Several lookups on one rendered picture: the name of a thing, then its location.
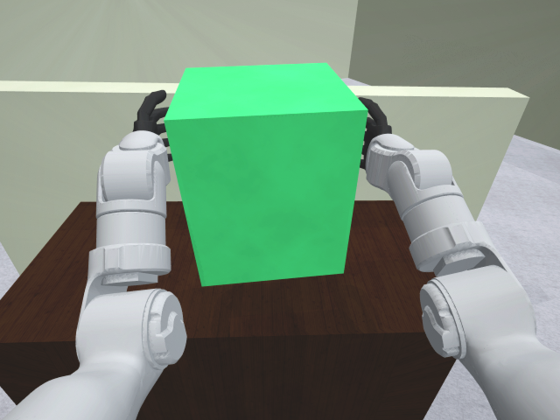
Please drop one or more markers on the right robot upper arm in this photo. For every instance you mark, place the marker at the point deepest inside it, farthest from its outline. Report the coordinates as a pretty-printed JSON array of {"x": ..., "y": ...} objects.
[{"x": 482, "y": 318}]

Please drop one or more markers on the robot right forearm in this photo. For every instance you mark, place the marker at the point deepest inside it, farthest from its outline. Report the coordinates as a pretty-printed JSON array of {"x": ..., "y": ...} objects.
[{"x": 445, "y": 238}]

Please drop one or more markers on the pedestal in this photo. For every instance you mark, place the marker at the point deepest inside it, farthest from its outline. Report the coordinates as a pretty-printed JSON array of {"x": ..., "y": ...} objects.
[{"x": 348, "y": 346}]

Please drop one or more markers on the left robot upper arm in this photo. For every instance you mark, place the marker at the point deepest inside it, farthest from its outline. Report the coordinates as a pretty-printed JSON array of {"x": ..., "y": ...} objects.
[{"x": 125, "y": 341}]

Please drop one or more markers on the robot left hand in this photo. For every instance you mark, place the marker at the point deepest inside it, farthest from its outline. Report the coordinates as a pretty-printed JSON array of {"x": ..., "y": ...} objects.
[{"x": 147, "y": 116}]

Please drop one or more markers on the robot left forearm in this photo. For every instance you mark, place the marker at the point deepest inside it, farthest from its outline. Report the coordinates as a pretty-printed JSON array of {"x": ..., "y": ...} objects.
[{"x": 130, "y": 212}]

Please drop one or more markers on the robot right hand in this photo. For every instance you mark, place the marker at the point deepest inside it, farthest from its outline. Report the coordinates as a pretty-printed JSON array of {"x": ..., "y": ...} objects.
[{"x": 375, "y": 127}]

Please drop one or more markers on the carton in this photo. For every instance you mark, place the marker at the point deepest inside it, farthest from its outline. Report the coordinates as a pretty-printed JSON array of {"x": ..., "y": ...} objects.
[{"x": 267, "y": 160}]

